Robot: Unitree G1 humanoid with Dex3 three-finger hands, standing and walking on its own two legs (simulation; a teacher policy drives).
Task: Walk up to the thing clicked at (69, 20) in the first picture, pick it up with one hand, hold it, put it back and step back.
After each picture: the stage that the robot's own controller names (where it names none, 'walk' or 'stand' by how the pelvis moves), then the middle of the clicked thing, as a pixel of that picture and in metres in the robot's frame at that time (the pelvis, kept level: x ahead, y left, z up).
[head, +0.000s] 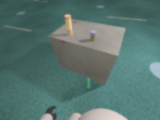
stand; (69, 26) +1.03 +0.35 +0.04
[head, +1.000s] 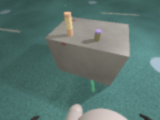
walk; (69, 25) +0.91 +0.30 +0.07
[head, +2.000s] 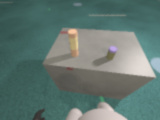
stand; (73, 44) +0.60 +0.18 +0.06
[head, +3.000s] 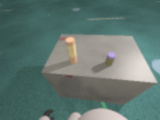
stand; (72, 51) +0.53 +0.22 +0.04
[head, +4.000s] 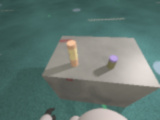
stand; (73, 55) +0.51 +0.19 +0.03
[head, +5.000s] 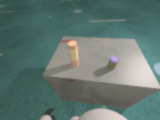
stand; (74, 55) +0.51 +0.19 +0.03
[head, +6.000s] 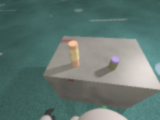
stand; (74, 55) +0.51 +0.18 +0.03
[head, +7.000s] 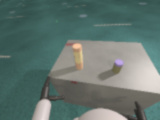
rise first; (78, 57) +0.50 +0.17 +0.04
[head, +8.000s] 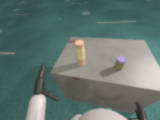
go down; (80, 54) +0.53 +0.15 +0.04
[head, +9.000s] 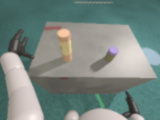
go down; (66, 48) +0.49 +0.16 +0.07
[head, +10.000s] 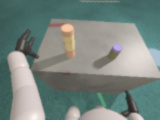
approach; (69, 44) +0.52 +0.15 +0.09
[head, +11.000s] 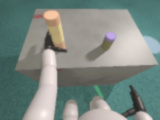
close; (57, 35) +0.54 +0.17 +0.12
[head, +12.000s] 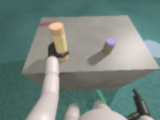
lift; (60, 44) +0.49 +0.17 +0.11
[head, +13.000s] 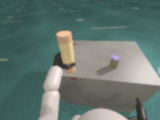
lift; (67, 55) +0.34 +0.16 +0.24
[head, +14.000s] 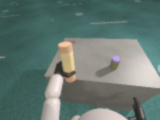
hold; (68, 63) +0.33 +0.17 +0.16
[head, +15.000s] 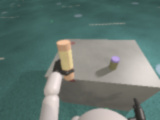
hold; (66, 61) +0.34 +0.18 +0.17
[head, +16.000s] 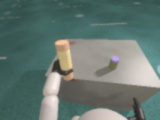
crouch; (65, 62) +0.33 +0.18 +0.17
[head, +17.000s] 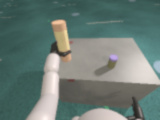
crouch; (63, 43) +0.43 +0.19 +0.24
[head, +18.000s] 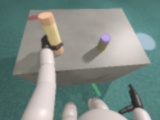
lower; (53, 36) +0.54 +0.18 +0.09
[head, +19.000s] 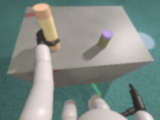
lower; (49, 31) +0.55 +0.18 +0.13
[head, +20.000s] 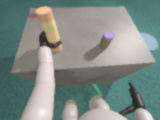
lower; (51, 33) +0.54 +0.18 +0.12
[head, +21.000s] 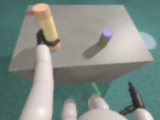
lower; (49, 31) +0.55 +0.18 +0.13
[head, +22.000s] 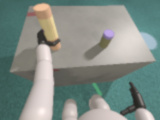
rest; (50, 31) +0.55 +0.19 +0.13
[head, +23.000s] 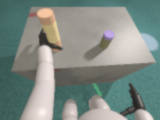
withdraw; (52, 34) +0.54 +0.18 +0.12
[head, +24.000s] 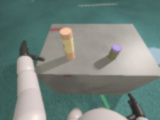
sink last; (68, 46) +0.51 +0.16 +0.09
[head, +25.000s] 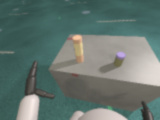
stand; (78, 50) +0.55 +0.17 +0.08
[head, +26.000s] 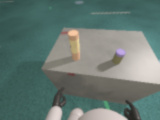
stand; (74, 47) +0.52 +0.17 +0.09
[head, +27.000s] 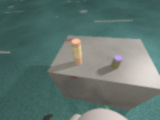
stand; (77, 53) +0.54 +0.17 +0.04
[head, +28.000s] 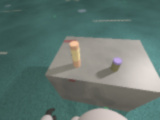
stand; (75, 55) +0.51 +0.17 +0.03
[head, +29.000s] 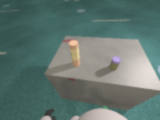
stand; (75, 54) +0.52 +0.18 +0.03
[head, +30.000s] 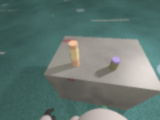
stand; (74, 55) +0.51 +0.18 +0.03
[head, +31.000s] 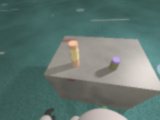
stand; (74, 55) +0.51 +0.18 +0.03
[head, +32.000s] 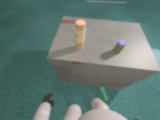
walk; (80, 36) +0.61 +0.13 +0.05
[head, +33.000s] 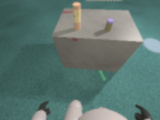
walk; (77, 17) +0.90 +0.25 +0.06
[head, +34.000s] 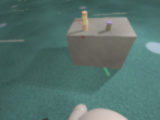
walk; (84, 21) +1.19 +0.22 +0.05
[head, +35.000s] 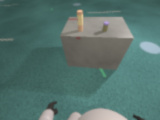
stand; (80, 21) +1.11 +0.21 +0.04
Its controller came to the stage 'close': yes
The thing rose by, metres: 0.21
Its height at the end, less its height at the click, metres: +0.00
